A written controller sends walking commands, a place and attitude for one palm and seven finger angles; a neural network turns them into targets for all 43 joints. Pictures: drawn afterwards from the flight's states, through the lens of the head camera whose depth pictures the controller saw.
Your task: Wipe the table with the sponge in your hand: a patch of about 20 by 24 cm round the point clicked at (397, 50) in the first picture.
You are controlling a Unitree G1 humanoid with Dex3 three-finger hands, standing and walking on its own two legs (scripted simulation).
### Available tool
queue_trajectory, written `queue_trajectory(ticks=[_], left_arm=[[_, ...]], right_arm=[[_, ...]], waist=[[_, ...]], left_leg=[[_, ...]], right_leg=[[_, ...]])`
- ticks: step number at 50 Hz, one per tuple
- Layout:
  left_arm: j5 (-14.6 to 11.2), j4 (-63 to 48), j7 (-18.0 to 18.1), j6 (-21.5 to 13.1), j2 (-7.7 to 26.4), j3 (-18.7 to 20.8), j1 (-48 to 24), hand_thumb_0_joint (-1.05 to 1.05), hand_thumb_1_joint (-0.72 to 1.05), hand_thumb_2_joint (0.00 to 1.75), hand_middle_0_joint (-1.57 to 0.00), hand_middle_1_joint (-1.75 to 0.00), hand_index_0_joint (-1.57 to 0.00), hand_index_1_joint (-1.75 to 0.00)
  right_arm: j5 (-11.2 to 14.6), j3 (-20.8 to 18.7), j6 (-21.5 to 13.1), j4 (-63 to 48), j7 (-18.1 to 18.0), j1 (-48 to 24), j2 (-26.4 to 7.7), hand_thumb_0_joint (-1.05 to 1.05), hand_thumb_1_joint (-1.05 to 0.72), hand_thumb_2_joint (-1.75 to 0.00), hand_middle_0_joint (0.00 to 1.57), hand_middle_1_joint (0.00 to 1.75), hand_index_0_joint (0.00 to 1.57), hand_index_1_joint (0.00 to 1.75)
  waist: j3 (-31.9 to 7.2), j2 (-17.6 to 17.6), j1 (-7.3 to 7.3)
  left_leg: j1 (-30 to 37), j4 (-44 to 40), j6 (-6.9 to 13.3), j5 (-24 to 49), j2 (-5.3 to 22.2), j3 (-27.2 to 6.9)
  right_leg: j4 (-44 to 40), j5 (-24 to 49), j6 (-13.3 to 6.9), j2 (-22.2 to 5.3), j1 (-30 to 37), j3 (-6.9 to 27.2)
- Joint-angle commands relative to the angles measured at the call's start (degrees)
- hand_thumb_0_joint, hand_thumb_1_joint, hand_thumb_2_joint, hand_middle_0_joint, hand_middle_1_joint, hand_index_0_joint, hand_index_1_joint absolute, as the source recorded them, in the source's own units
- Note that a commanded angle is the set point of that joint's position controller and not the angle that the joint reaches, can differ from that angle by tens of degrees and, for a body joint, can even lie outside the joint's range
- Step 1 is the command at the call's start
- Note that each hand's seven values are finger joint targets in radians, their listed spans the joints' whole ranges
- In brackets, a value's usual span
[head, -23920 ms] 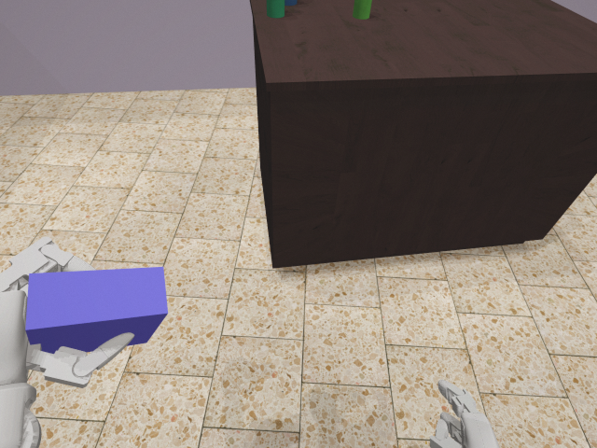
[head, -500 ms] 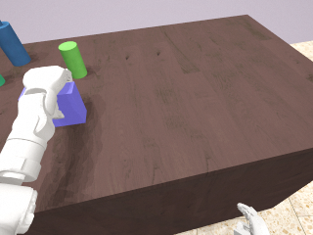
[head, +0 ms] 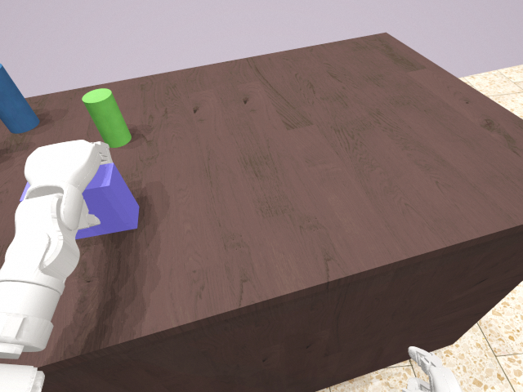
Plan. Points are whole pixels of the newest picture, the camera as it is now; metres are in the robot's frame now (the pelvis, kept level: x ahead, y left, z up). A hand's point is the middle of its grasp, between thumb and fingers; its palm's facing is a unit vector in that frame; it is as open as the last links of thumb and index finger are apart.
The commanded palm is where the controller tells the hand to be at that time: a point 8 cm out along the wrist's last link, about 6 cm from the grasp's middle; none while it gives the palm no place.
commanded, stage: wipe back along the middle lane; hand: left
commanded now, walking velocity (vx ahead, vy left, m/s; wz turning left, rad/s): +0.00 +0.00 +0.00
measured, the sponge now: (91, 210) +0.35 +0.31 +0.11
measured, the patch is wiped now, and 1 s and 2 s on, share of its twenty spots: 0.45 0.50 0.55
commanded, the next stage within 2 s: slide across to the third lane in 1.42 s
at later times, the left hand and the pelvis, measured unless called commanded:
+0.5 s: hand (85, 208) +0.32 +0.29 +0.15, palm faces +0.07 +0.00 -1.00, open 9.4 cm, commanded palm +0.28 +0.27 +0.16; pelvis +0.00 +0.00 +0.00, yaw +0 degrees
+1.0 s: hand (86, 227) +0.28 +0.27 +0.15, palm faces +0.17 -0.05 -0.98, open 9.3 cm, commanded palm +0.23 +0.24 +0.16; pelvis +0.00 +0.00 -0.01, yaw -1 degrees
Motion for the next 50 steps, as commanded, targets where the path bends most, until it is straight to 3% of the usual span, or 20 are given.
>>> queue_trajectory(ticks=[1, 4, 8, 9, 13, 14, 16, 19, 20, 22, 24, 27, 29, 32, 34, 37, 38, 39, 47, 50], left_arm=[[-1.86, -7.9, -0.54, 2.01, 6.42, 1.11, -10.27, 0.0, 0.1, 1.3, -1.2, -1.6, -1.2, -1.6], [-2.23, -8.39, -0.35, 3.05, 7.01, 2.16, -9.17, 0.0, 0.1, 1.3, -1.2, -1.6, -1.2, -1.6], [-1.49, -5.91, -0.74, 5.06, 5.06, -0.73, -9.37, 0.0, 0.1, 1.3, -1.2, -1.6, -1.2, -1.6], [-1.42, -6.26, -0.77, 5.04, 6.51, 0.57, -10.37, 0.0, 0.1, 1.3, -1.2, -1.6, -1.2, -1.6], [-0.93, -8.92, -1.48, 5.43, 4.39, -0.95, -5.16, 0.0, 0.1, 1.3, -1.2, -1.6, -1.2, -1.6], [-1.32, -9.51, -1.6, 5.42, 5.72, 0.88, -3.65, 0.0, 0.1, 1.3, -1.2, -1.6, -1.2, -1.6], [-1.08, -9.15, -2.06, 5.8, 2.94, -1.9, -3.22, 0.0, 0.1, 1.3, -1.2, -1.6, -1.2, -1.6], [-2.09, -13.22, -2.23, 5.84, 3.38, -0.16, 1.49, 0.0, 0.1, 1.3, -1.2, -1.6, -1.2, -1.6], [-2.33, -13.63, -2.42, 6.29, 0.59, -2.65, 3.81, 0.0, 0.1, 1.3, -1.2, -1.6, -1.2, -1.6], [-2.61, -14.43, -2.35, 6.69, -0.18, -3.01, 4.24, 0.0, 0.1, 1.3, -1.2, -1.6, -1.2, -1.6], [-3.25, -16.32, -2.03, 7.11, 1.8, -0.12, 8.36, 0.0, 0.1, 1.3, -1.2, -1.6, -1.2, -1.6], [-3.31, -16.1, -2.03, 8.55, 0.03, -1.97, 9.44, 0.0, 0.1, 1.3, -1.2, -1.6, -1.2, -1.6], [-3.5, -19.62, -1.91, 9.26, -0.55, -2.17, 10.48, 0.0, 0.1, 1.3, -1.2, -1.6, -1.2, -1.6], [-3.39, -21.04, -1.73, 10.27, -2.93, -4.14, 14.28, 0.0, 0.1, 1.3, -1.2, -1.6, -1.2, -1.6], [-3.8, -24.0, -1.44, 10.63, -1.44, -1.91, 17.36, 0.0, 0.1, 1.3, -1.2, -1.6, -1.2, -1.6], [-4.08, -25.59, -1.67, 11.95, -3.19, -3.5, 19.64, 0.0, 0.1, 1.3, -1.2, -1.6, -1.2, -1.6], [-4.07, -27.47, -1.49, 12.02, -1.92, -2.43, 20.19, 0.0, 0.1, 1.3, -1.2, -1.6, -1.2, -1.6], [-4.35, -28.84, -1.36, 12.59, -1.09, -1.11, 21.76, 0.0, 0.1, 1.3, -1.2, -1.6, -1.2, -1.6], [-3.96, -29.91, -0.91, 15.06, -3.51, -3.99, 22.13, 0.0, 0.1, 1.3, -1.2, -1.6, -1.2, -1.6], [-4.15, -35.41, -0.44, 14.79, -5.47, -4.95, 27.06, 0.0, 0.1, 1.3, -1.2, -1.6, -1.2, -1.6]], right_arm=[[0.29, -1.62, -2.91, -9.63, -0.24, -9.63, -5.56, 0.0, -0.9, -0.9, 0.2, 0.3, 0.2, 0.3], [0.44, -1.42, -3.13, -9.86, -0.47, -11.18, -5.45, 0.0, -0.9, -0.9, 0.2, 0.3, 0.2, 0.3], [0.44, -1.0, -2.82, -9.14, -0.98, -11.24, -5.58, 0.0, -0.9, -0.9, 0.2, 0.3, 0.2, 0.3], [0.65, -0.78, -3.18, -9.38, -1.02, -11.99, -5.47, 0.0, -0.9, -0.9, 0.2, 0.3, 0.2, 0.3], [0.26, -0.69, -3.08, -10.1, -0.67, -12.03, -5.14, 0.0, -0.9, -0.9, 0.2, 0.3, 0.2, 0.3], [0.3, -0.54, -3.27, -10.58, -0.6, -12.9, -4.97, 0.0, -0.9, -0.9, 0.2, 0.3, 0.2, 0.3], [0.39, -0.24, -3.11, -10.45, -0.42, -12.4, -4.82, 0.0, -0.9, -0.9, 0.2, 0.3, 0.2, 0.3], [0.49, -0.29, -3.27, -11.54, -0.02, -14.05, -4.6, 0.0, -0.9, -0.9, 0.2, 0.3, 0.2, 0.3], [0.26, -0.2, -3.2, -11.97, 0.11, -13.36, -4.49, 0.0, -0.9, -0.9, 0.2, 0.3, 0.2, 0.3], [0.28, -0.29, -3.14, -11.61, 0.33, -13.29, -4.67, 0.0, -0.9, -0.9, 0.2, 0.3, 0.2, 0.3], [0.37, -0.28, -3.34, -12.21, 0.43, -14.79, -4.6, 0.0, -0.9, -0.9, 0.2, 0.3, 0.2, 0.3], [0.4, -0.22, -3.06, -11.84, 0.39, -13.7, -4.91, 0.0, -0.9, -0.9, 0.2, 0.3, 0.2, 0.3], [0.69, -0.11, -3.26, -12.65, 0.7, -15.92, -4.36, 0.0, -0.9, -0.9, 0.2, 0.3, 0.2, 0.3], [0.49, -0.13, -3.44, -12.91, 1.02, -14.54, -4.41, 0.0, -0.9, -0.9, 0.2, 0.3, 0.2, 0.3], [0.51, 0.01, -3.67, -13.4, 1.37, -16.46, -4.15, 0.0, -0.9, -0.9, 0.2, 0.3, 0.2, 0.3], [0.51, 0.13, -3.45, -13.74, 1.65, -15.57, -4.1, 0.0, -0.9, -0.9, 0.2, 0.3, 0.2, 0.3], [0.62, 0.11, -3.43, -13.73, 1.82, -15.8, -4.08, 0.0, -0.9, -0.9, 0.2, 0.3, 0.2, 0.3], [0.66, 0.26, -3.59, -14.2, 1.82, -17.65, -3.76, 0.0, -0.9, -0.9, 0.2, 0.3, 0.2, 0.3], [0.7, 0.67, -3.18, -14.25, 1.33, -16.58, -3.79, 0.0, -0.9, -0.9, 0.2, 0.3, 0.2, 0.3], [0.64, 0.63, -3.61, -15.73, 1.95, -17.12, -3.28, 0.0, -0.9, -0.9, 0.2, 0.3, 0.2, 0.3]], waist=[[-10.24, -5.82, 1.05], [-9.39, -6.67, 1.48], [-7.0, -8.3, 0.84], [-7.08, -7.61, 0.75], [-9.86, -6.46, 1.68], [-10.05, -6.29, 1.95], [-8.2, -7.3, 1.24], [-8.35, -5.82, 2.28], [-8.23, -6.56, 2.29], [-7.64, -7.32, 1.93], [-7.66, -8.37, 2.81], [-5.88, -9.46, 2.18], [-6.29, -7.51, 2.63], [-7.56, -8.4, 2.73], [-8.8, -8.6, 3.48], [-7.68, -9.13, 3.18], [-7.97, -8.64, 3.36], [-8.07, -8.59, 3.93], [-4.68, -8.26, 3.41], [-8.1, -7.29, 4.41]], left_leg=[[4.8, -1.94, -0.28, 17.79, 0.57, -1.81], [4.69, -2.48, -0.16, 15.47, 0.66, -1.89], [3.59, -3.05, -0.12, 11.82, 0.35, -1.34], [3.74, -3.04, -0.19, 11.37, 0.53, -1.64], [4.64, -1.95, -0.14, 15.09, 0.08, -1.18], [4.47, -1.69, -0.14, 14.98, 0.25, -1.43], [3.79, -1.69, -0.24, 14.98, 0.32, -1.21], [3.82, -1.39, -0.22, 15.49, 0.47, -1.6], [3.69, -0.99, -0.02, 16.06, 0.22, -1.3], [3.41, -0.87, -0.21, 16.41, 0.55, -1.26], [2.96, -0.71, -0.17, 16.02, 0.68, -1.47], [1.98, -0.48, -0.28, 15.71, 0.5, -0.87], [2.36, -0.54, -0.33, 15.53, 0.75, -1.14], [2.61, 0.31, -0.27, 18.17, 0.6, -1.03], [2.62, 0.66, -0.36, 18.74, 0.82, -1.34], [1.88, 1.01, -0.41, 19.65, 0.76, -0.98], [1.94, 1.17, -0.47, 20.23, 0.78, -1.1], [1.79, 1.13, -0.45, 19.6, 0.99, -1.39], [0.57, 0.33, -0.56, 15.17, 1.23, -1.57], [1.45, 1.26, -0.29, 17.59, 1.13, -1.58]], right_leg=[[-1.49, 13.8, -3.78, 1.2, 3.99, -0.61], [-2.07, 11.84, -3.94, 1.38, 3.81, -0.11], [-2.87, 8.74, -3.25, 1.25, 2.5, -0.39], [-3.0, 7.99, -3.71, 1.47, 2.34, 0.16], [-1.74, 12.69, -3.57, 1.24, 4.9, -0.18], [-1.62, 12.78, -3.88, 1.43, 5.15, 0.36], [-1.41, 12.79, -3.47, 1.41, 3.98, -0.56], [-1.03, 13.34, -3.79, 1.61, 4.6, 0.11], [-0.79, 14.03, -3.57, 1.54, 4.95, -0.74], [-0.54, 15.01, -3.3, 1.51, 4.25, -0.9], [-0.2, 15.13, -3.4, 1.64, 4.95, 0.0], [0.01, 15.47, -2.8, 1.62, 4.01, -0.7], [0.32, 14.54, -3.18, 1.77, 3.94, -0.08], [1.31, 17.38, -2.93, 1.71, 4.85, -1.0], [2.01, 18.48, -3.14, 1.9, 5.77, -0.03], [2.49, 19.46, -2.64, 1.73, 5.4, -1.03], [2.83, 20.05, -2.6, 1.68, 5.61, -0.65], [3.0, 19.4, -2.94, 1.97, 5.78, 0.02], [2.64, 12.79, -2.87, 2.2, 2.92, -1.11], [3.73, 14.88, -3.11, 2.22, 4.76, -0.91]])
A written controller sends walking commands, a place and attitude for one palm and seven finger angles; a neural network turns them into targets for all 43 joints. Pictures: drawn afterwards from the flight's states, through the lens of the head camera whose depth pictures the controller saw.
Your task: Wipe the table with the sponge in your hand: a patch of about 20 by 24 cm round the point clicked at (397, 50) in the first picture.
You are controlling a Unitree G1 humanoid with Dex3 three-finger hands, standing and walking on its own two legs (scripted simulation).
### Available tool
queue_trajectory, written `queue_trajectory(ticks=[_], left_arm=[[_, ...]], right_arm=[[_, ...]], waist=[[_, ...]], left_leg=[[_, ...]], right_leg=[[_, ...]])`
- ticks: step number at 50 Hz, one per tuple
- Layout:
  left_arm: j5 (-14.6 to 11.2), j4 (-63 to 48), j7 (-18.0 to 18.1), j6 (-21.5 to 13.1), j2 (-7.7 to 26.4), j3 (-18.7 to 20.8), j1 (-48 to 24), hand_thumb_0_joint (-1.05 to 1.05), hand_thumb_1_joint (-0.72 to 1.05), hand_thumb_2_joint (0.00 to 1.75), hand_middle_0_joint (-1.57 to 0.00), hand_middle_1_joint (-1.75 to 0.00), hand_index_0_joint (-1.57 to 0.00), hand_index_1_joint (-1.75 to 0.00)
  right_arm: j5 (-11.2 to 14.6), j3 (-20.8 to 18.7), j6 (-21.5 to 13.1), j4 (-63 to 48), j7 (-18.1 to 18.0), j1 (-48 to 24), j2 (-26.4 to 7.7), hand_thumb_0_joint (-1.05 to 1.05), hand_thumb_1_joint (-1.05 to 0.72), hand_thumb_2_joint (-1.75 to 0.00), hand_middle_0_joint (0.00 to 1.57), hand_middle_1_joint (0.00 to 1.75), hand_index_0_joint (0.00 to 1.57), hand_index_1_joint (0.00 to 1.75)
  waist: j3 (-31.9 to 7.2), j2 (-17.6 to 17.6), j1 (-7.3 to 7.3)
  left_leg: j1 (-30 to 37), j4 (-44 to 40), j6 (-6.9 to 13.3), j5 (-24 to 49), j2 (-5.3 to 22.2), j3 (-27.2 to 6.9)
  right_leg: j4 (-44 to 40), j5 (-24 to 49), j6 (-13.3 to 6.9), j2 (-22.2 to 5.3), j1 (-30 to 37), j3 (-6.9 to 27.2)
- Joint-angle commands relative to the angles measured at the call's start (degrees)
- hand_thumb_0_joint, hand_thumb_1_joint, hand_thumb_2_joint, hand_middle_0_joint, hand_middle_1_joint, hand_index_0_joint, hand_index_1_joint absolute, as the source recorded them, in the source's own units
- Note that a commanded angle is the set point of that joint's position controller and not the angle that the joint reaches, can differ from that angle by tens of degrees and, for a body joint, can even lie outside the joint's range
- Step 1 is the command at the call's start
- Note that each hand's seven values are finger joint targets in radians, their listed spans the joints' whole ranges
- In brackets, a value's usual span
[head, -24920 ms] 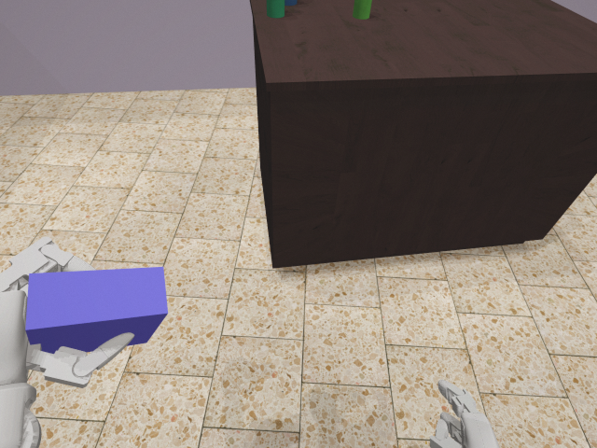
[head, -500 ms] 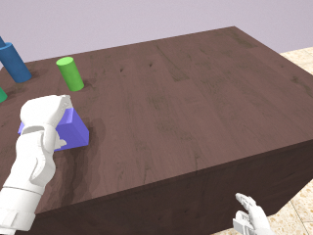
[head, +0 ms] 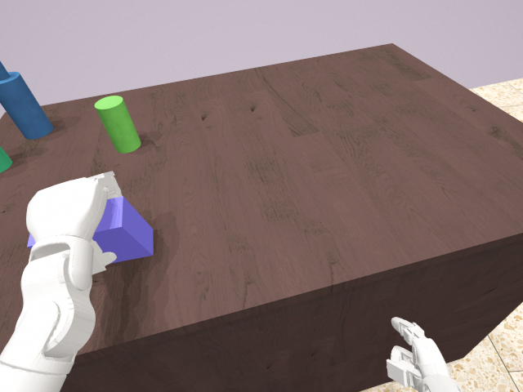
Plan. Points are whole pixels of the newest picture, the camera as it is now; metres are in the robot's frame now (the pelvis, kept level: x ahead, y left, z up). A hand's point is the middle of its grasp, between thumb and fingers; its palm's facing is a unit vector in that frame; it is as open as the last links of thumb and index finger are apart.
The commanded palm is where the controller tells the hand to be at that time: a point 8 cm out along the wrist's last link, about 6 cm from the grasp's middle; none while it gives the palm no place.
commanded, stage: wipe back along the middle lane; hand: left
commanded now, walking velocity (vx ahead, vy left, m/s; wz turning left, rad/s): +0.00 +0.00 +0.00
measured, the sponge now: (104, 241) +0.28 +0.28 +0.11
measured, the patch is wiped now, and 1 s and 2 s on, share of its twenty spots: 0.50 0.55 0.70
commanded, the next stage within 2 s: slide across to the third lane in 0.42 s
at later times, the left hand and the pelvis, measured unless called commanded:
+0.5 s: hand (95, 252) +0.24 +0.25 +0.15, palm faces +0.25 -0.08 -0.97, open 9.2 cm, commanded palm +0.19 +0.23 +0.16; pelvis -0.01 -0.01 +0.00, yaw +0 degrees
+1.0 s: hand (110, 248) +0.24 +0.23 +0.16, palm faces +0.20 -0.08 -0.98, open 9.2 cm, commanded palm +0.21 +0.19 +0.20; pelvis -0.01 -0.02 +0.00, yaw +1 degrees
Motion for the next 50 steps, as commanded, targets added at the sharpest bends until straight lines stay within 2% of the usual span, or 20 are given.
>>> queue_trajectory(ticks=[1, 4, 7, 9, 12, 15, 18, 22, 29, 32, 34, 35, 36, 37, 39, 45, 46, 47, 49, 50], left_arm=[[-4.6, -5.18, -3.39, 0.63, 0.57, -2.6, 7.93, 0.0, 0.1, 1.3, -1.2, -1.6, -1.2, -1.6], [-5.06, -6.97, -2.58, 0.85, 1.66, -0.7, 10.28, 0.0, 0.1, 1.3, -1.2, -1.6, -1.2, -1.6], [-5.79, -7.4, -2.09, 1.4, -0.07, -2.24, 10.19, 0.0, 0.1, 1.3, -1.2, -1.6, -1.2, -1.6], [-5.44, -8.97, -1.33, 1.5, 1.84, 0.07, 11.26, 0.0, 0.1, 1.3, -1.2, -1.6, -1.2, -1.6], [-5.77, -9.15, -0.91, 1.71, -0.97, -2.53, 12.64, 0.0, 0.1, 1.3, -1.2, -1.6, -1.2, -1.6], [-5.75, -12.5, -0.22, 1.75, -0.34, -1.95, 13.72, 0.0, 0.1, 1.3, -1.2, -1.6, -1.2, -1.6], [-5.42, -9.88, 0.35, 1.86, 0.28, -1.55, 12.43, 0.0, 0.1, 1.3, -1.2, -1.6, -1.2, -1.6], [-5.59, -7.83, 0.74, 2.24, -0.66, -2.07, 12.75, 0.0, 0.1, 1.3, -1.2, -1.6, -1.2, -1.6], [-5.29, -8.24, 0.64, 2.49, 2.7, 0.02, 7.98, 0.0, 0.1, 1.3, -1.2, -1.6, -1.2, -1.6], [-5.46, -6.87, -0.12, 2.53, -0.16, -3.27, 5.39, 0.0, 0.1, 1.3, -1.2, -1.6, -1.2, -1.6], [-5.16, -8.54, -0.2, 2.22, 1.39, -2.36, 2.72, 0.0, 0.1, 1.3, -1.2, -1.6, -1.2, -1.6], [-5.35, -9.48, -0.52, 2.1, -0.84, -4.95, 1.21, 0.0, 0.1, 1.3, -1.2, -1.6, -1.2, -1.6], [-4.76, -7.27, -0.58, 1.91, 0.02, -4.56, 0.7, 0.0, 0.1, 1.3, -1.2, -1.6, -1.2, -1.6], [-5.29, -6.94, -0.92, 1.85, -2.2, -6.45, 0.37, 0.0, 0.1, 1.3, -1.2, -1.6, -1.2, -1.6], [-4.81, -8.24, -1.02, 1.31, -0.21, -5.13, -2.43, 0.0, 0.1, 1.3, -1.2, -1.6, -1.2, -1.6], [-4.57, -12.18, -1.87, -0.26, -3.02, -9.26, -5.3, 0.0, 0.1, 1.3, -1.2, -1.6, -1.2, -1.6], [-4.08, -9.9, -1.72, -0.4, -1.82, -8.2, -5.2, 0.0, 0.1, 1.3, -1.2, -1.6, -1.2, -1.6], [-4.43, -9.93, -1.91, -0.47, -3.51, -9.48, -5.34, 0.0, 0.1, 1.3, -1.2, -1.6, -1.2, -1.6], [-4.04, -12.19, -1.46, -0.55, -1.36, -7.8, -7.76, 0.0, 0.1, 1.3, -1.2, -1.6, -1.2, -1.6], [-3.7, -12.72, -1.3, -0.78, -2.67, -9.6, -10.29, 0.0, 0.1, 1.3, -1.2, -1.6, -1.2, -1.6]], right_arm=[[0.14, -1.5, -4.21, -12.39, 0.85, -12.9, -3.91, 0.0, -0.9, -0.9, 0.2, 0.3, 0.2, 0.3], [0.03, -1.58, -3.82, -12.26, 0.95, -15.04, -4.04, 0.0, -0.9, -0.9, 0.2, 0.3, 0.2, 0.3], [-0.04, -1.59, -3.37, -12.32, 0.66, -13.67, -4.15, 0.0, -0.9, -0.9, 0.2, 0.3, 0.2, 0.3], [0.1, -1.63, -3.59, -12.36, 0.51, -15.27, -3.97, 0.0, -0.9, -0.9, 0.2, 0.3, 0.2, 0.3], [-0.08, -1.55, -3.43, -12.46, 0.5, -13.89, -4.02, 0.0, -0.9, -0.9, 0.2, 0.3, 0.2, 0.3], [-0.1, -1.55, -3.65, -13.47, 0.55, -13.97, -3.79, 0.0, -0.9, -0.9, 0.2, 0.3, 0.2, 0.3], [0.02, -1.7, -3.12, -11.91, 0.28, -13.64, -4.1, 0.0, -0.9, -0.9, 0.2, 0.3, 0.2, 0.3], [-0.11, -1.58, -3.46, -11.97, -0.21, -13.35, -4.18, 0.0, -0.9, -0.9, 0.2, 0.3, 0.2, 0.3], [0.03, -1.32, -4.13, -11.87, -0.88, -14.78, -3.91, 0.0, -0.9, -0.9, 0.2, 0.3, 0.2, 0.3], [-0.04, -1.19, -4.48, -11.63, -0.94, -13.41, -3.94, 0.0, -0.9, -0.9, 0.2, 0.3, 0.2, 0.3], [0.22, -1.0, -5.11, -11.99, -0.96, -15.05, -3.52, 0.0, -0.9, -0.9, 0.2, 0.3, 0.2, 0.3], [-0.02, -0.93, -5.47, -12.65, -1.09, -14.01, -3.29, 0.0, -0.9, -0.9, 0.2, 0.3, 0.2, 0.3], [0.04, -0.99, -5.7, -11.62, -1.11, -13.59, -3.34, 0.0, -0.9, -0.9, 0.2, 0.3, 0.2, 0.3], [-0.04, -0.98, -5.63, -11.56, -1.11, -13.81, -3.47, 0.0, -0.9, -0.9, 0.2, 0.3, 0.2, 0.3], [0.25, -0.87, -6.37, -11.79, -1.14, -15.31, -3.09, 0.0, -0.9, -0.9, 0.2, 0.3, 0.2, 0.3], [-0.32, -0.86, -7.61, -12.42, -0.67, -14.89, -2.29, 0.0, -0.9, -0.9, 0.2, 0.3, 0.2, 0.3], [-0.21, -0.96, -7.7, -11.35, -0.57, -14.88, -2.38, 0.0, -0.9, -0.9, 0.2, 0.3, 0.2, 0.3], [-0.4, -1.0, -7.39, -11.21, -0.56, -14.92, -2.64, 0.0, -0.9, -0.9, 0.2, 0.3, 0.2, 0.3], [0.0, -0.89, -7.69, -11.65, -0.57, -16.92, -2.23, 0.0, -0.9, -0.9, 0.2, 0.3, 0.2, 0.3], [-0.46, -0.77, -7.93, -11.86, -0.65, -15.55, -2.06, 0.0, -0.9, -0.9, 0.2, 0.3, 0.2, 0.3]], waist=[[-7.27, -8.77, 2.15], [-6.08, -9.07, 2.36], [-2.83, -9.59, 1.87], [-3.29, -9.82, 2.33], [-2.6, -9.0, 2.03], [-4.85, -8.39, 2.57], [-1.82, -9.2, 1.62], [-2.26, -10.09, 1.73], [-3.61, -9.3, 1.7], [-3.2, -9.8, 0.94], [-3.62, -8.97, 0.98], [-5.12, -8.96, 1.17], [-3.75, -9.52, 0.72], [-2.99, -8.96, 0.51], [-3.51, -8.83, 0.68], [-6.27, -8.16, 1.22], [-4.92, -8.83, 1.0], [-4.26, -8.92, 0.91], [-4.82, -7.61, 1.22], [-6.31, -8.1, 1.44]], left_leg=[[1.21, -2.54, -0.5, 21.22, 1.16, -2.59], [0.55, -2.78, -0.67, 18.92, 1.47, -2.73], [-0.51, -3.16, -0.55, 16.77, 1.43, -2.41], [-0.05, -2.96, -0.54, 16.11, 1.52, -2.72], [-0.43, -2.95, -0.56, 16.25, 1.41, -2.39], [-0.13, -2.37, -0.27, 16.2, 1.09, -2.24], [-0.55, -2.8, -0.63, 14.09, 1.39, -2.2], [-0.76, -2.46, -0.38, 13.17, 1.15, -2.15], [0.21, -1.62, -0.21, 12.35, 0.68, -2.2], [-0.13, -1.59, -0.14, 12.94, 0.62, -2.03], [0.71, -1.7, -0.17, 12.27, 0.7, -2.39], [0.76, -1.34, 0.14, 12.94, 0.36, -2.0], [0.86, -1.39, -0.06, 13.18, 0.55, -2.26], [0.75, -1.76, 0.05, 12.64, 0.53, -2.12], [1.34, -2.03, -0.01, 11.54, 0.62, -2.65], [2.48, -2.16, 0.2, 14.2, 0.23, -2.56], [2.43, -2.61, -0.07, 14.29, 0.51, -2.91], [2.14, -3.27, -0.08, 13.63, 0.52, -2.91], [2.94, -3.67, -0.25, 12.77, 0.71, -3.27], [2.91, -3.48, -0.16, 13.29, 0.34, -2.79]], right_leg=[[-0.66, 18.82, -3.03, 2.04, 5.37, -1.56], [-0.85, 17.25, -3.24, 2.6, 4.69, -0.61], [-1.61, 14.96, -2.82, 2.3, 3.15, -1.61], [-1.61, 14.07, -3.23, 2.77, 3.01, 0.14], [-1.58, 14.25, -2.92, 2.4, 3.08, -1.31], [-1.17, 14.24, -3.13, 2.4, 4.22, -0.6], [-1.95, 12.05, -2.88, 2.5, 2.07, -0.17], [-2.13, 11.51, -2.81, 2.42, 2.46, -0.13], [-2.52, 11.22, -2.98, 2.48, 2.55, 2.41], [-2.53, 12.13, -2.54, 2.05, 2.39, 0.8], [-2.66, 11.08, -2.97, 2.35, 2.05, 2.04], [-2.54, 11.35, -2.59, 1.78, 2.83, 0.65], [-2.63, 11.63, -2.62, 1.9, 1.84, 0.94], [-3.07, 11.6, -2.46, 1.82, 1.83, 0.51], [-3.11, 9.81, -2.95, 2.2, 1.64, 1.93], [-2.7, 11.88, -2.93, 1.56, 3.6, 0.14], [-2.82, 11.85, -3.03, 1.77, 2.95, 0.41], [-3.15, 11.47, -2.93, 1.78, 3.06, -0.31], [-3.14, 9.58, -3.53, 2.25, 3.09, 1.29], [-3.16, 9.39, -3.34, 1.73, 3.65, -0.18]])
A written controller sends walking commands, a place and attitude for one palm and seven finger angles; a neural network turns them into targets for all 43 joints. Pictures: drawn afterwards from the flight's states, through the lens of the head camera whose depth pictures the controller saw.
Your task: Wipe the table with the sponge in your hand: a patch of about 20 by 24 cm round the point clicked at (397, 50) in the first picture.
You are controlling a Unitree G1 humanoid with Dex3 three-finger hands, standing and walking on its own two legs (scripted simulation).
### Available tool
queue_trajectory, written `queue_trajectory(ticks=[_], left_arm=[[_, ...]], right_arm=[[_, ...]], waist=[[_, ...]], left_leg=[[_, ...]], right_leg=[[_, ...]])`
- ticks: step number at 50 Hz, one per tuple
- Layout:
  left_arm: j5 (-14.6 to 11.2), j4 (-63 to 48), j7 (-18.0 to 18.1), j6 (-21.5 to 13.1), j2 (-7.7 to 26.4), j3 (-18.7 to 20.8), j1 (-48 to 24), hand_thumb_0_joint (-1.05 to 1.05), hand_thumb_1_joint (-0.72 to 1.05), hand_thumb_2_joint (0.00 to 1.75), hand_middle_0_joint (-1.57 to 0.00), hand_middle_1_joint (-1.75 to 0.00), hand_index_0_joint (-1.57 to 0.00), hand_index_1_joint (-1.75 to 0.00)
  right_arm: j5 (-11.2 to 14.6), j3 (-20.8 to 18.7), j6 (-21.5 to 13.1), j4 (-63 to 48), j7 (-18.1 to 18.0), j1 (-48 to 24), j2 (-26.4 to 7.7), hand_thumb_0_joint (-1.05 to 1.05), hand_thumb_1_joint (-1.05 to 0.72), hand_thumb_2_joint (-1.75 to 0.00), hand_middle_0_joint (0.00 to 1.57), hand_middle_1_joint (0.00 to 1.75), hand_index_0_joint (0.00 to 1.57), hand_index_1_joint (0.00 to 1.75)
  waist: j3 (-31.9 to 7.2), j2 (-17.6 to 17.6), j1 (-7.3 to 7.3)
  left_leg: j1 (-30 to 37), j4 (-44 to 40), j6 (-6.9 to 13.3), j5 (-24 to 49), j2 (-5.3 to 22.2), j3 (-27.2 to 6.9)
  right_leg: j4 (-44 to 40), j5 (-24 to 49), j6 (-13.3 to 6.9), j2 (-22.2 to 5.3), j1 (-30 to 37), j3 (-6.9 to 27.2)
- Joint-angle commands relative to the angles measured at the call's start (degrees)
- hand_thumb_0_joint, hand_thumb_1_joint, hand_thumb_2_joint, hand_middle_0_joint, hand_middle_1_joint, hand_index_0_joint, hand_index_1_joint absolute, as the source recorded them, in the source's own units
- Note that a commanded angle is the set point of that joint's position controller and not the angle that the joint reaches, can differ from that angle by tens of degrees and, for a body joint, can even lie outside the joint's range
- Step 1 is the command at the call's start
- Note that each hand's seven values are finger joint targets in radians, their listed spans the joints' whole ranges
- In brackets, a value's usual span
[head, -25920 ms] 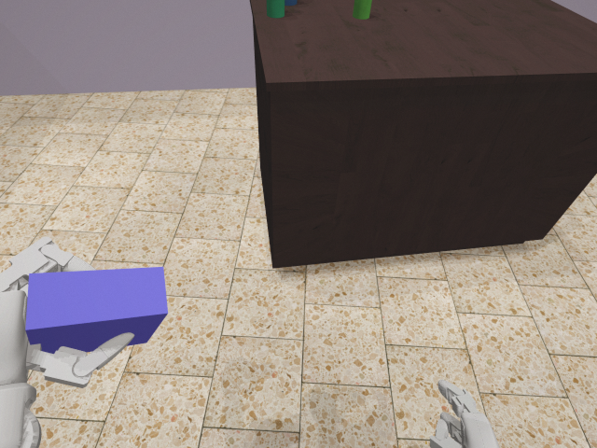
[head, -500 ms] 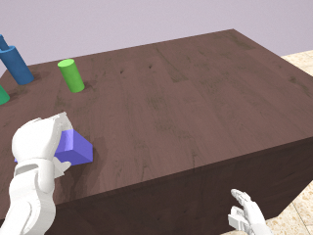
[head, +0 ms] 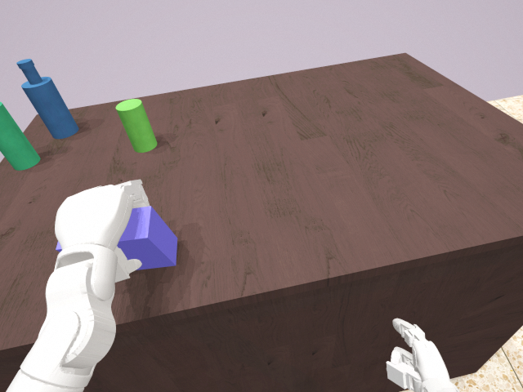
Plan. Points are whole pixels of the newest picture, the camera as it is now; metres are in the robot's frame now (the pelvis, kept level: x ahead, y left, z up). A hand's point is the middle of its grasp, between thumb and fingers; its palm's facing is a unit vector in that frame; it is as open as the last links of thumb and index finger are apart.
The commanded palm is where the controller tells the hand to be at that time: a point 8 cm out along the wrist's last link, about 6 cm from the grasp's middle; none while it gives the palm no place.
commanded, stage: slide across to the third lane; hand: left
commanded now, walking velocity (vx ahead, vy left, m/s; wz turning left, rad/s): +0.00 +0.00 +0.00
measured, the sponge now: (129, 247) +0.27 +0.25 +0.12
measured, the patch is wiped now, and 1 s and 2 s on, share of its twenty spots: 0.55 0.70 0.85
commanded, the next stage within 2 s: wipe forward along the third lane in 0.46 s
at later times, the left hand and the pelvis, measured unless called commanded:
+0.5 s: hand (153, 231) +0.27 +0.20 +0.16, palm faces +0.20 -0.11 -0.97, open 9.2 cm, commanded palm +0.23 +0.18 +0.20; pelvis -0.02 -0.01 +0.00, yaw +0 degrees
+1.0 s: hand (159, 216) +0.30 +0.20 +0.16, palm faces +0.08 -0.08 -0.99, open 9.3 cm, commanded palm +0.28 +0.21 +0.18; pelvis -0.03 -0.02 +0.00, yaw -1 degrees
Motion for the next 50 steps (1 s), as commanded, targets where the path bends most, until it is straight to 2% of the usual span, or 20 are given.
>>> queue_trajectory(ticks=[1, 4, 7, 9, 17, 22, 24, 25, 27, 29, 32, 34, 37, 39, 40, 44, 45, 47, 49, 50], left_arm=[[-3.52, -6.24, -1.32, -2.33, 0.6, -4.22, -10.88, 0.0, 0.1, 1.3, -1.2, -1.6, -1.2, -1.6], [-3.44, -7.16, -0.61, -2.08, 1.62, -2.81, -12.4, 0.0, 0.1, 1.3, -1.2, -1.6, -1.2, -1.6], [-3.95, -4.13, -0.25, -1.49, -0.73, -4.67, -12.29, 0.0, 0.1, 1.3, -1.2, -1.6, -1.2, -1.6], [-3.36, -4.85, 0.48, -1.23, 1.64, -2.71, -15.3, 0.0, 0.1, 1.3, -1.2, -1.6, -1.2, -1.6], [-3.65, -2.11, 0.52, -1.0, -4.96, -9.4, -17.17, 0.0, 0.1, 1.3, -1.2, -1.6, -1.2, -1.6], [-2.98, 1.69, 1.0, -0.36, -2.14, -7.31, -20.41, 0.0, 0.1, 1.3, -1.2, -1.6, -1.2, -1.6], [-2.37, 1.41, 1.46, 0.09, 2.22, -2.99, -20.92, 0.0, 0.1, 1.3, -1.2, -1.6, -1.2, -1.6], [-2.63, 1.17, 1.28, 0.25, -0.67, -5.2, -21.27, 0.0, 0.1, 1.3, -1.2, -1.6, -1.2, -1.6], [-2.94, 2.81, 0.87, 0.56, -0.68, -4.85, -18.92, 0.0, 0.1, 1.3, -1.2, -1.6, -1.2, -1.6], [-2.35, 2.04, 1.0, 0.85, 2.85, -1.62, -18.69, 0.0, 0.1, 1.3, -1.2, -1.6, -1.2, -1.6], [-2.29, 7.09, 0.53, 1.76, 1.64, -3.19, -21.87, 0.0, 0.1, 1.3, -1.2, -1.6, -1.2, -1.6], [-1.54, 8.95, 0.6, 2.13, 5.03, -0.36, -23.05, 0.0, 0.1, 1.3, -1.2, -1.6, -1.2, -1.6], [-0.77, 13.76, -0.14, 2.71, 3.54, -2.54, -26.06, 0.0, 0.1, 1.3, -1.2, -1.6, -1.2, -1.6], [0.4, 15.3, -0.42, 2.85, 6.82, -0.11, -26.55, 0.0, 0.1, 1.3, -1.2, -1.6, -1.2, -1.6], [0.51, 15.94, -0.91, 2.94, 3.67, -3.31, -28.81, 0.0, 0.1, 1.3, -1.2, -1.6, -1.2, -1.6], [1.99, 21.67, -1.86, 2.81, 7.94, -0.01, -27.76, 0.0, 0.1, 1.3, -1.2, -1.6, -1.2, -1.6], [1.74, 22.02, -2.41, 2.81, 5.44, -2.41, -28.43, 0.0, 0.1, 1.3, -1.2, -1.6, -1.2, -1.6], [2.2, 25.47, -3.08, 2.42, 5.2, -3.41, -31.03, 0.0, 0.1, 1.3, -1.2, -1.6, -1.2, -1.6], [2.44, 28.27, -3.38, 1.66, 8.29, -0.91, -32.09, 0.0, 0.1, 1.3, -1.2, -1.6, -1.2, -1.6], [2.46, 28.91, -3.79, 1.31, 5.57, -3.58, -33.64, 0.0, 0.1, 1.3, -1.2, -1.6, -1.2, -1.6]], right_arm=[[-0.08, -0.81, -5.23, -12.53, 0.5, -15.93, -2.59, 0.0, -0.9, -0.9, 0.2, 0.3, 0.2, 0.3], [0.13, -0.77, -4.95, -12.6, 0.57, -18.08, -2.68, 0.0, -0.9, -0.9, 0.2, 0.3, 0.2, 0.3], [-0.27, -0.83, -4.24, -11.61, 0.58, -16.64, -2.86, 0.0, -0.9, -0.9, 0.2, 0.3, 0.2, 0.3], [0.17, -0.65, -4.36, -11.85, 0.58, -18.8, -2.61, 0.0, -0.9, -0.9, 0.2, 0.3, 0.2, 0.3], [0.08, -0.62, -4.02, -11.2, 1.08, -18.28, -2.47, 0.0, -0.9, -0.9, 0.2, 0.3, 0.2, 0.3], [0.05, -0.63, -3.71, -10.17, 0.71, -18.26, -2.79, 0.0, -0.9, -0.9, 0.2, 0.3, 0.2, 0.3], [0.22, -0.6, -3.54, -10.31, 0.42, -19.71, -2.94, 0.0, -0.9, -0.9, 0.2, 0.3, 0.2, 0.3], [0.0, -0.36, -3.65, -11.2, 0.47, -18.95, -2.37, 0.0, -0.9, -0.9, 0.2, 0.3, 0.2, 0.3], [-0.08, -0.51, -2.99, -10.33, 0.59, -18.78, -2.76, 0.0, -0.9, -0.9, 0.2, 0.3, 0.2, 0.3], [0.0, -0.55, -2.82, -10.44, 0.61, -20.09, -2.92, 0.0, -0.9, -0.9, 0.2, 0.3, 0.2, 0.3], [-0.07, -0.24, -2.1, -9.76, -0.04, -18.61, -3.17, 0.0, -0.9, -0.9, 0.2, 0.3, 0.2, 0.3], [0.0, -0.18, -2.18, -9.54, -0.63, -19.21, -3.46, 0.0, -0.9, -0.9, 0.2, 0.3, 0.2, 0.3], [-0.14, -0.07, -2.01, -9.18, -1.53, -17.62, -3.64, 0.0, -0.9, -0.9, 0.2, 0.3, 0.2, 0.3], [-0.04, -0.17, -1.97, -8.88, -1.79, -17.81, -4.01, 0.0, -0.9, -0.9, 0.2, 0.3, 0.2, 0.3], [-0.1, 0.05, -2.0, -9.63, -1.99, -17.5, -3.62, 0.0, -0.9, -0.9, 0.2, 0.3, 0.2, 0.3], [-0.12, -0.26, -1.82, -8.56, -2.28, -16.81, -4.52, 0.0, -0.9, -0.9, 0.2, 0.3, 0.2, 0.3], [-0.21, -0.08, -1.86, -9.47, -2.41, -16.8, -4.15, 0.0, -0.9, -0.9, 0.2, 0.3, 0.2, 0.3], [-0.1, -0.17, -1.98, -8.56, -2.63, -16.07, -4.49, 0.0, -0.9, -0.9, 0.2, 0.3, 0.2, 0.3], [-0.13, -0.35, -2.23, -8.22, -3.0, -15.47, -4.89, 0.0, -0.9, -0.9, 0.2, 0.3, 0.2, 0.3], [-0.16, -0.24, -2.3, -8.64, -3.18, -15.08, -4.72, 0.0, -0.9, -0.9, 0.2, 0.3, 0.2, 0.3]], waist=[[-5.33, -9.75, -0.85], [-5.61, -9.29, -0.36], [-5.06, -10.41, -0.44], [-5.06, -9.09, -0.42], [-5.5, -8.85, -0.97], [-4.82, -10.07, -1.12], [-4.56, -10.18, -0.69], [-5.97, -11.16, -0.41], [-5.5, -10.65, -0.45], [-5.93, -9.14, -0.22], [-3.31, -10.24, -1.37], [-2.46, -9.4, -1.24], [-3.34, -10.82, -1.89], [-3.72, -9.65, -1.73], [-4.04, -9.97, -2.04], [-3.9, -11.15, -1.84], [-4.08, -11.97, -1.8], [-2.71, -12.49, -2.71], [-1.27, -12.35, -2.7], [-1.25, -12.3, -2.96]], left_leg=[[1.83, -4.29, 1.11, 12.72, -0.1, -1.28], [2.31, -5.23, 0.97, 11.48, 0.08, -1.64], [1.97, -5.7, 0.91, 11.58, -0.09, -0.87], [2.2, -5.95, 0.68, 10.16, -0.09, -1.09], [2.53, -6.74, 0.81, 8.99, -0.36, -0.51], [2.2, -6.9, 0.85, 7.2, -0.43, -0.06], [2.17, -7.08, 0.71, 6.18, -0.47, -0.14], [1.81, -6.42, 0.88, 8.01, -0.8, 0.35], [1.97, -6.55, 0.77, 9.26, -0.56, 0.5], [2.24, -6.46, 0.59, 9.07, -0.59, 0.31], [0.87, -6.49, 0.64, 7.47, -0.63, 1.03], [1.01, -6.62, 0.58, 5.73, -0.71, 0.93], [0.58, -6.02, 0.72, 5.75, -1.05, 1.36], [0.85, -6.12, 0.52, 5.08, -1.22, 1.21], [0.31, -5.77, 0.7, 5.27, -1.31, 1.65], [0.11, -5.63, 0.56, 5.31, -1.34, 1.26], [-0.69, -5.23, 0.75, 5.41, -1.52, 1.71], [-0.74, -5.16, 0.75, 4.5, -1.41, 1.69], [-1.03, -5.59, 0.61, 2.6, -1.44, 1.29], [-1.37, -5.52, 0.78, 2.47, -1.46, 1.7]], right_leg=[[-5.07, 9.7, -1.83, 1.36, 1.45, 1.86], [-5.27, 8.25, -2.4, 1.95, 2.08, 3.01], [-6.25, 8.68, -1.87, 1.4, 2.51, 1.47], [-6.28, 6.45, -2.47, 1.86, 2.22, 3.58], [-7.38, 5.65, -2.13, 1.38, 2.73, 1.58], [-8.53, 3.36, -1.99, 1.25, 2.15, 2.69], [-8.73, 1.47, -2.46, 1.58, 1.93, 4.81], [-8.38, 3.44, -2.18, 1.06, 3.19, 3.4], [-8.46, 5.63, -2.01, 1.11, 3.54, 3.3], [-8.23, 4.93, -2.49, 1.47, 3.52, 5.12], [-9.44, 3.28, -1.81, 1.05, 1.97, 4.34], [-9.99, 0.2, -2.15, 1.28, 0.67, 5.84], [-10.26, 0.76, -1.75, 0.8, 1.03, 5.48], [-10.33, -1.16, -2.13, 1.02, 0.55, 6.73], [-10.05, -0.59, -1.95, 0.59, 0.88, 5.48], [-10.01, -0.66, -2.04, 0.93, 0.63, 6.9], [-9.85, -0.42, -1.66, 0.4, 1.3, 5.94], [-10.4, -1.57, -1.41, 0.37, -0.36, 6.18], [-11.23, -5.17, -1.59, 0.58, -1.78, 6.91], [-10.94, -5.12, -1.41, 0.31, -1.82, 5.59]])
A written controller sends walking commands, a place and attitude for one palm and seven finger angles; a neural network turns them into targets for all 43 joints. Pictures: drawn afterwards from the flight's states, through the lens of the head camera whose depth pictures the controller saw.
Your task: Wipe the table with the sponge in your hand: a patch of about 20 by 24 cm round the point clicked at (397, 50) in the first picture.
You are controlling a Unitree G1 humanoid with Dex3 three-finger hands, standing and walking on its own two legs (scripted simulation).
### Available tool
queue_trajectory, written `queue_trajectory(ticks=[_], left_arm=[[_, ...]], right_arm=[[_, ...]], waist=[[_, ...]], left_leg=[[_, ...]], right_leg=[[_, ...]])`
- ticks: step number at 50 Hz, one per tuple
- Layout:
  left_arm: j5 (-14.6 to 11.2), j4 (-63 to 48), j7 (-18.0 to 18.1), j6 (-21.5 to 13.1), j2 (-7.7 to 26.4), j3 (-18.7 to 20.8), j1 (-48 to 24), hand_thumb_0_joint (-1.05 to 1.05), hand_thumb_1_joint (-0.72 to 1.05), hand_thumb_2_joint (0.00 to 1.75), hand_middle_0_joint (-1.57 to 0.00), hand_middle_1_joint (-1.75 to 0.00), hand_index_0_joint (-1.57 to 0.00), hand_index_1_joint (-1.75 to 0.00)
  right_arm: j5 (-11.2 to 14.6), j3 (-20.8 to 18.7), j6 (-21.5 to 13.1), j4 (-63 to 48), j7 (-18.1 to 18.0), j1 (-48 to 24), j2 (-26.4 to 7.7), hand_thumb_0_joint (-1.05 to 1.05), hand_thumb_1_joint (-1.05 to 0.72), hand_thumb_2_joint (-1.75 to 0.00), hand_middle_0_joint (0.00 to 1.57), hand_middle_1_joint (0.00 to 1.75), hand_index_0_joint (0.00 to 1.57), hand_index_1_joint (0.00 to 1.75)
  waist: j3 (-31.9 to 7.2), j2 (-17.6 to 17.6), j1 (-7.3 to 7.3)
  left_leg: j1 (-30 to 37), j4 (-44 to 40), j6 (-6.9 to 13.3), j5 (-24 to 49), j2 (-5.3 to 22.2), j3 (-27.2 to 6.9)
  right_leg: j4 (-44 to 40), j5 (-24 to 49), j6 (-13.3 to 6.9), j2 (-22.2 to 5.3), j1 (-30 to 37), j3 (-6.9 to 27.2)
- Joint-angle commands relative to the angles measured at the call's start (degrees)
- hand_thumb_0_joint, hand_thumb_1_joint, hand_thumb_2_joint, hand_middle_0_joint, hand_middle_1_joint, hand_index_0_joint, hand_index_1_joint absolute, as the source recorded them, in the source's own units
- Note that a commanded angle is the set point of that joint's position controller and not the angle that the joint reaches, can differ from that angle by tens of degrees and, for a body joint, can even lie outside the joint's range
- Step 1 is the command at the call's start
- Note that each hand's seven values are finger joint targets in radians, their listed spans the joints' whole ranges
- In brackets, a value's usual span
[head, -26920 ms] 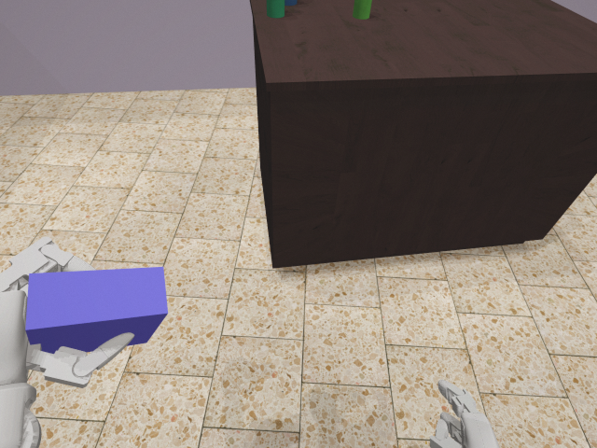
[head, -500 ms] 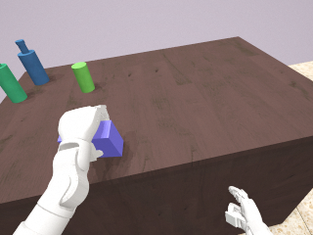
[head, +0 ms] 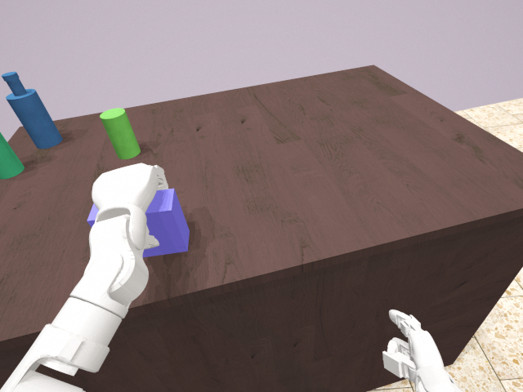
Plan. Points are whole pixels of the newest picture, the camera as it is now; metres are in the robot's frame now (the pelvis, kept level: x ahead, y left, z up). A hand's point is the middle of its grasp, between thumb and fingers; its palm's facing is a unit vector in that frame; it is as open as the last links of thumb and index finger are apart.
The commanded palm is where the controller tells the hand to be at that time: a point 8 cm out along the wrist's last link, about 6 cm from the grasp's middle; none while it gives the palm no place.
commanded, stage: wipe forward along the third lane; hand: left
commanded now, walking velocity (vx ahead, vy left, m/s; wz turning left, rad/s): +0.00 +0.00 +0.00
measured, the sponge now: (147, 233) +0.32 +0.24 +0.11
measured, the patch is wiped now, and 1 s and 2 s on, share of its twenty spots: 0.70 0.85 0.95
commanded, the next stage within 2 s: wipe back along the third lane in 1.18 s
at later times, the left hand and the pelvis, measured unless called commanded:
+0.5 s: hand (150, 191) +0.38 +0.24 +0.16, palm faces -0.01 -0.03 -1.00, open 9.4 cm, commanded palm +0.36 +0.25 +0.17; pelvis -0.01 +0.00 +0.00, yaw +1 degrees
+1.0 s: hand (152, 175) +0.42 +0.26 +0.16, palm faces -0.05 -0.01 -1.00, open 9.4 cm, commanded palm +0.40 +0.27 +0.17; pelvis +0.00 +0.01 +0.00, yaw +0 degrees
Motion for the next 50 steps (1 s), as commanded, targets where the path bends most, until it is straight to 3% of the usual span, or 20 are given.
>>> queue_trajectory(ticks=[1, 4, 6, 9, 12, 14, 17, 19, 22, 24, 26, 29, 31, 34, 37, 39, 42, 45, 49, 50], left_arm=[[1.28, 6.76, 0.26, -1.09, 8.24, 2.23, -15.19, 0.0, 0.1, 1.3, -1.2, -1.6, -1.2, -1.6], [1.89, 12.41, 0.01, -2.87, 12.08, 4.77, -17.78, 0.0, 0.1, 1.3, -1.2, -1.6, -1.2, -1.6], [2.6, 14.77, -0.16, -4.11, 8.32, 1.12, -21.77, 0.0, 0.1, 1.3, -1.2, -1.6, -1.2, -1.6], [2.73, 17.96, 0.25, -6.36, 10.47, 4.17, -19.46, 0.0, 0.1, 1.3, -1.2, -1.6, -1.2, -1.6], [2.27, 19.36, 0.7, -8.12, 7.39, 2.02, -20.37, 0.0, 0.1, 1.3, -1.2, -1.6, -1.2, -1.6], [2.07, 21.12, 1.21, -9.03, 10.24, 4.68, -21.04, 0.0, 0.1, 1.3, -1.2, -1.6, -1.2, -1.6], [1.61, 22.41, 1.93, -9.89, 8.02, 2.66, -23.72, 0.0, 0.1, 1.3, -1.2, -1.6, -1.2, -1.6], [1.48, 23.9, 2.43, -10.29, 10.55, 4.61, -25.37, 0.0, 0.1, 1.3, -1.2, -1.6, -1.2, -1.6], [1.74, 26.94, 2.88, -10.52, 8.72, 2.17, -29.24, 0.0, 0.1, 1.3, -1.2, -1.6, -1.2, -1.6], [2.33, 28.12, 3.29, -11.03, 11.72, 4.54, -30.23, 0.0, 0.1, 1.3, -1.2, -1.6, -1.2, -1.6], [2.82, 30.66, 3.45, -11.19, 10.61, 3.31, -31.19, 0.0, 0.1, 1.3, -1.2, -1.6, -1.2, -1.6], [3.32, 32.45, 3.47, -12.18, 12.45, 4.21, -34.79, 0.0, 0.1, 1.3, -1.2, -1.6, -1.2, -1.6], [3.48, 33.74, 3.67, -12.59, 10.37, 2.41, -35.7, 0.0, 0.1, 1.3, -1.2, -1.6, -1.2, -1.6], [3.58, 35.96, 3.89, -13.73, 14.15, 5.48, -37.07, 0.0, 0.1, 1.3, -1.2, -1.6, -1.2, -1.6], [3.61, 38.22, 4.15, -14.47, 12.42, 3.94, -38.19, 0.0, 0.1, 1.3, -1.2, -1.6, -1.2, -1.6], [3.96, 38.62, 4.33, -15.19, 16.14, 6.64, -39.6, 0.0, 0.1, 1.3, -1.2, -1.6, -1.2, -1.6], [4.57, 40.05, 4.57, -15.58, 12.92, 4.54, -37.72, 0.0, 0.1, 1.3, -1.2, -1.6, -1.2, -1.6], [4.79, 39.91, 4.94, -16.08, 12.26, 4.57, -37.26, 0.0, 0.1, 1.3, -1.2, -1.6, -1.2, -1.6], [4.02, 39.61, 5.57, -16.37, 14.78, 6.72, -39.8, 0.0, 0.1, 1.3, -1.2, -1.6, -1.2, -1.6], [4.03, 41.04, 5.84, -16.25, 13.59, 5.61, -39.19, 0.0, 0.1, 1.3, -1.2, -1.6, -1.2, -1.6]], right_arm=[[0.0, -1.9, -3.39, -9.58, -1.04, -11.23, -4.81, 0.0, -0.9, -0.9, 0.2, 0.3, 0.2, 0.3], [-0.18, -2.42, -3.63, -8.58, -1.83, -9.28, -5.62, 0.0, -0.9, -0.9, 0.2, 0.3, 0.2, 0.3], [0.07, -2.4, -3.85, -8.49, -1.94, -8.01, -5.41, 0.0, -0.9, -0.9, 0.2, 0.3, 0.2, 0.3], [-0.14, -2.98, -3.75, -8.47, -1.87, -6.37, -5.75, 0.0, -0.9, -0.9, 0.2, 0.3, 0.2, 0.3], [-0.01, -3.34, -3.48, -8.78, -1.59, -5.14, -5.82, 0.0, -0.9, -0.9, 0.2, 0.3, 0.2, 0.3], [-0.15, -3.67, -3.3, -8.42, -1.78, -4.41, -6.21, 0.0, -0.9, -0.9, 0.2, 0.3, 0.2, 0.3], [0.04, -3.98, -3.2, -7.91, -1.73, -3.25, -6.38, 0.0, -0.9, -0.9, 0.2, 0.3, 0.2, 0.3], [-0.01, -4.11, -3.18, -7.51, -1.9, -3.0, -6.51, 0.0, -0.9, -0.9, 0.2, 0.3, 0.2, 0.3], [0.22, -4.22, -3.06, -6.77, -2.12, -1.83, -6.47, 0.0, -0.9, -0.9, 0.2, 0.3, 0.2, 0.3], [0.04, -4.38, -3.09, -6.51, -2.15, -1.19, -6.62, 0.0, -0.9, -0.9, 0.2, 0.3, 0.2, 0.3], [0.15, -4.39, -2.81, -6.29, -2.19, -0.45, -6.61, 0.0, -0.9, -0.9, 0.2, 0.3, 0.2, 0.3], [0.15, -4.5, -2.79, -5.94, -2.23, 0.51, -6.8, 0.0, -0.9, -0.9, 0.2, 0.3, 0.2, 0.3], [0.26, -4.48, -2.63, -6.08, -2.14, 1.15, -6.59, 0.0, -0.9, -0.9, 0.2, 0.3, 0.2, 0.3], [0.04, -4.63, -2.41, -5.71, -2.21, 1.8, -6.87, 0.0, -0.9, -0.9, 0.2, 0.3, 0.2, 0.3], [0.1, -4.77, -2.31, -5.6, -2.1, 2.91, -6.83, 0.0, -0.9, -0.9, 0.2, 0.3, 0.2, 0.3], [-0.09, -4.85, -2.17, -5.45, -2.2, 3.27, -7.11, 0.0, -0.9, -0.9, 0.2, 0.3, 0.2, 0.3], [-0.07, -5.01, -1.64, -5.53, -1.82, 4.32, -7.01, 0.0, -0.9, -0.9, 0.2, 0.3, 0.2, 0.3], [-0.25, -5.17, -1.24, -5.61, -1.47, 4.71, -7.09, 0.0, -0.9, -0.9, 0.2, 0.3, 0.2, 0.3], [-0.12, -5.26, -0.99, -5.34, -1.58, 4.51, -7.39, 0.0, -0.9, -0.9, 0.2, 0.3, 0.2, 0.3], [-0.06, -5.3, -0.99, -5.14, -1.56, 5.14, -7.38, 0.0, -0.9, -0.9, 0.2, 0.3, 0.2, 0.3]], waist=[[0.23, -11.67, -1.25], [1.15, -11.73, -1.77], [0.88, -11.12, -2.59], [-0.6, -10.24, -1.7], [-1.33, -11.28, -2.16], [-1.32, -12.95, -2.17], [-1.15, -12.7, -2.89], [-0.78, -12.02, -2.73], [-0.61, -12.02, -3.6], [-1.64, -10.96, -3.16], [-1.9, -13.0, -3.75], [-2.7, -11.25, -4.05], [-3.46, -11.43, -4.34], [-4.23, -10.91, -4.07], [-4.07, -12.16, -4.65], [-5.53, -11.13, -4.35], [-5.81, -10.61, -4.65], [-7.13, -10.66, -4.57], [-6.53, -11.06, -4.88], [-6.45, -12.25, -5.01]], left_leg=[[-2.39, -2.92, 2.27, -1.59, -2.82, 1.3], [-2.64, -2.81, 2.02, -3.34, -2.93, 1.03], [-3.04, -2.83, 2.03, -3.72, -2.88, 1.5], [-3.63, -3.07, 1.97, -3.61, -2.92, 0.94], [-4.24, -2.5, 2.21, -3.0, -2.78, 1.12], [-4.73, -2.65, 2.16, -3.69, -2.75, 0.76], [-4.91, -2.31, 2.31, -3.47, -2.79, 1.09], [-5.3, -2.65, 2.23, -3.69, -2.73, 0.74], [-5.73, -2.7, 2.32, -4.76, -2.86, 1.32], [-6.03, -2.79, 2.22, -3.92, -2.88, 0.88], [-6.18, -2.71, 2.4, -3.58, -2.79, 1.19], [-6.59, -3.11, 2.27, -4.08, -2.73, 0.8], [-6.74, -2.96, 2.51, -4.05, -2.77, 1.12], [-7.52, -2.68, 2.39, -3.1, -2.65, 0.71], [-7.87, -2.44, 2.53, -3.4, -2.51, 1.06], [-8.24, -2.64, 2.46, -2.31, -2.46, 0.63], [-7.83, -2.5, 2.51, -0.73, -2.34, 1.05], [-7.28, -2.4, 2.68, 1.73, -2.16, 1.03], [-7.98, -2.91, 2.73, 0.96, -2.1, 0.8], [-8.23, -2.72, 2.86, 0.58, -2.19, 1.06]], right_leg=[[-10.17, -9.2, 0.5, -1.24, -2.56, 5.2], [-11.4, -12.93, 0.39, -1.22, -4.0, 6.63], [-10.76, -12.66, 0.46, -1.46, -4.71, 5.13], [-10.31, -11.4, 0.17, -1.23, -3.56, 5.28], [-9.93, -9.6, 0.39, -1.44, -3.43, 4.58], [-10.46, -11.24, 0.46, -1.35, -3.91, 5.35], [-10.4, -10.13, 0.65, -1.43, -4.54, 4.78], [-10.55, -10.58, 0.54, -1.42, -4.86, 5.23], [-10.78, -12.25, 0.83, -1.43, -5.76, 4.79], [-10.37, -10.72, 0.48, -1.39, -5.15, 5.17], [-10.27, -10.16, 0.75, -1.27, -5.09, 4.55], [-10.13, -10.19, 0.53, -1.27, -5.45, 4.76], [-9.81, -9.63, 0.7, -1.25, -5.27, 4.18], [-9.74, -8.3, 0.54, -1.36, -4.6, 4.97], [-9.9, -8.22, 0.86, -1.46, -4.89, 4.69], [-9.47, -6.42, 0.57, -1.43, -3.87, 5.03], [-8.82, -3.4, 0.53, -1.11, -4.14, 3.99], [-8.07, 0.94, 0.35, -0.83, -3.16, 3.52], [-8.72, 0.28, 0.45, -0.9, -3.57, 3.79], [-8.68, -0.2, 0.74, -0.94, -3.32, 3.55]])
